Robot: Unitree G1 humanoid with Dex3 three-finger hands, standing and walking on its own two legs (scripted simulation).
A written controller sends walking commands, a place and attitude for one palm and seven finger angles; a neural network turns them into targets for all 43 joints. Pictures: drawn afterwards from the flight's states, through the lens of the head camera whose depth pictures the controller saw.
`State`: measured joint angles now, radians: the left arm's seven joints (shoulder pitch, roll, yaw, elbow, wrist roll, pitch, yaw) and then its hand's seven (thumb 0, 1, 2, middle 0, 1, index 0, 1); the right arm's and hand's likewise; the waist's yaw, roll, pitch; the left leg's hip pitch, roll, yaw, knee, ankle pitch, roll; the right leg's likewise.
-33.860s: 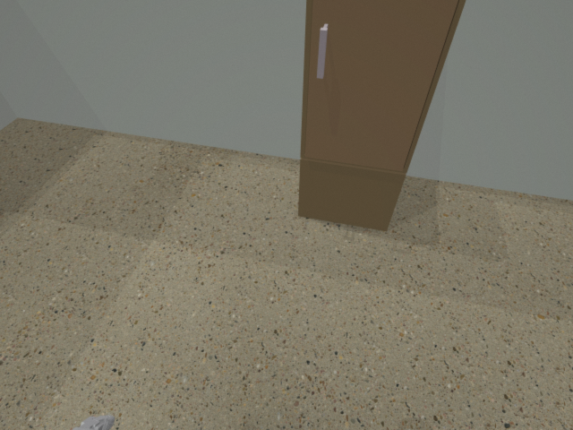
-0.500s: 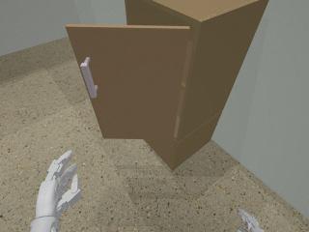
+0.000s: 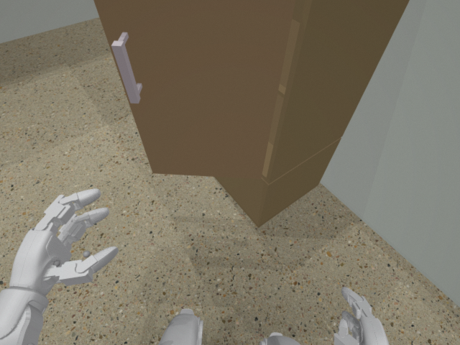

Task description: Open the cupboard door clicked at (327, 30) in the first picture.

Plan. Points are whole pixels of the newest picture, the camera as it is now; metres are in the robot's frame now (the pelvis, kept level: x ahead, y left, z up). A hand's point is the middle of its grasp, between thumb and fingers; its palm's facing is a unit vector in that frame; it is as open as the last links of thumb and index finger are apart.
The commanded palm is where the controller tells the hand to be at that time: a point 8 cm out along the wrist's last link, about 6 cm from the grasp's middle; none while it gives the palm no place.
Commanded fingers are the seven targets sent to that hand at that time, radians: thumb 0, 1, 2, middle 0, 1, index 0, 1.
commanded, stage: raise the hand with hooked fingers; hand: left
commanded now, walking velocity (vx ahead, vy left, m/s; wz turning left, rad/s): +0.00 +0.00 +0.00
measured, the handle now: (129, 69) +0.63 +0.26 +0.11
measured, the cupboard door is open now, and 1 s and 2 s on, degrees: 51 51 51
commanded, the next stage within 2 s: move the hooked fingers beside the handle in 1.38 s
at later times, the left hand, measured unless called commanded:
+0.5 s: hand (46, 225) +0.26 +0.29 +0.10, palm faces +0.04 -1.00 -0.04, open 13.3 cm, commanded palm +0.24 +0.34 +0.10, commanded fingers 0.00 -0.50 0.30 -0.30 -1.20 -0.30 -1.20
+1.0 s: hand (32, 189) +0.30 +0.30 +0.14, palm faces +0.02 -1.00 -0.03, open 14.0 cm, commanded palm +0.27 +0.35 +0.13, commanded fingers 0.00 -0.50 0.30 -0.30 -1.20 -0.30 -1.20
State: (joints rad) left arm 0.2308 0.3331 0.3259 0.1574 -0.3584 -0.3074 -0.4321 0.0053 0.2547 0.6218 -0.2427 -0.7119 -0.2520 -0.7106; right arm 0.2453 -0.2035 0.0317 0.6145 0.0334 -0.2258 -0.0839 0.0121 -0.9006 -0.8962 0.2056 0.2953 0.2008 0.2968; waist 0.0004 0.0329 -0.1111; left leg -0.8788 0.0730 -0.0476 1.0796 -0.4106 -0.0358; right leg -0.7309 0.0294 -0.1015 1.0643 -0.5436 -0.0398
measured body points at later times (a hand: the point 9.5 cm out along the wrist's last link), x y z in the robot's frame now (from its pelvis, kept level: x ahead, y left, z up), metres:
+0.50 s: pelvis +0.01 +0.04 +0.03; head +0.04 +0.05 +0.47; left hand +0.26 +0.34 +0.10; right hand +0.19 -0.20 -0.03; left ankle +0.07 +0.14 -0.66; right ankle -0.01 -0.10 -0.66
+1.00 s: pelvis +0.01 +0.03 +0.04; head +0.04 +0.04 +0.49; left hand +0.29 +0.36 +0.14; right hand +0.16 -0.22 -0.03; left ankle +0.07 +0.14 -0.66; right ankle -0.01 -0.10 -0.66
